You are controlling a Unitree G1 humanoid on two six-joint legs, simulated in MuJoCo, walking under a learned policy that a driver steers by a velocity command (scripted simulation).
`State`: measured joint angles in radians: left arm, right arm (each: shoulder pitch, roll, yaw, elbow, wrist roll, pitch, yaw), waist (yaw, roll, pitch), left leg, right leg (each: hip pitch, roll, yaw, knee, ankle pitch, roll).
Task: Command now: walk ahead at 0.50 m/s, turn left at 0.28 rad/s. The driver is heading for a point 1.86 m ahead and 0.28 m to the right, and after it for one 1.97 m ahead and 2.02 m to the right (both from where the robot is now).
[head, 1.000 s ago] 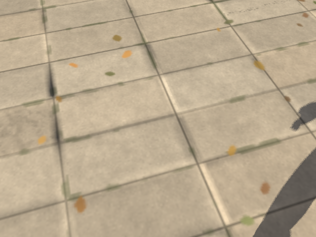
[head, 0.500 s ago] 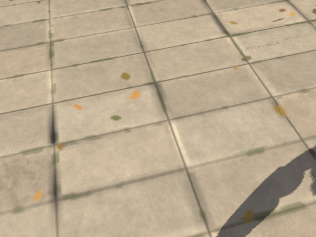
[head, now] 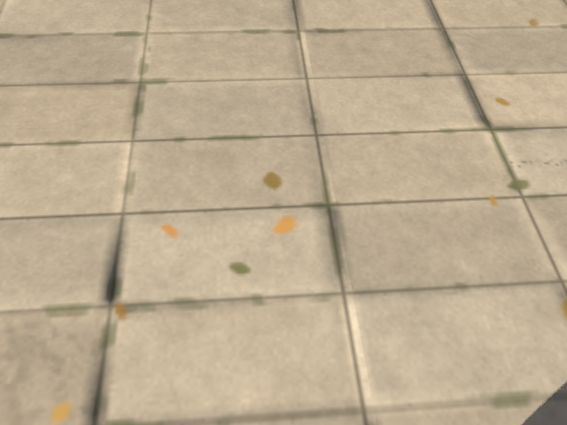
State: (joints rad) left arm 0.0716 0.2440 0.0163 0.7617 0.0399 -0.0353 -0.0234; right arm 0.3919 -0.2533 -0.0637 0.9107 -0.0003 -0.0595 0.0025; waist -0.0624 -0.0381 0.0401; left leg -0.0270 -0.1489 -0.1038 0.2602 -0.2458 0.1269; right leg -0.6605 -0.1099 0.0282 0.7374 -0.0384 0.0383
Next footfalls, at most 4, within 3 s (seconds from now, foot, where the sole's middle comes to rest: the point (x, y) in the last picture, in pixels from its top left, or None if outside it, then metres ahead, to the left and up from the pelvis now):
0.14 right None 0.26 -0.13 -0.78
0.68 left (234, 397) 0.53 0.09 -0.78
1.18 right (312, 325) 0.70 -0.11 -0.78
1.66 left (229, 339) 0.68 0.10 -0.78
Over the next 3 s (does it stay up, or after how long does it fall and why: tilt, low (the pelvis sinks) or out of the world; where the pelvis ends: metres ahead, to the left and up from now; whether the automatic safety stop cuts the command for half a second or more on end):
stays up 1.09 -0.17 0.00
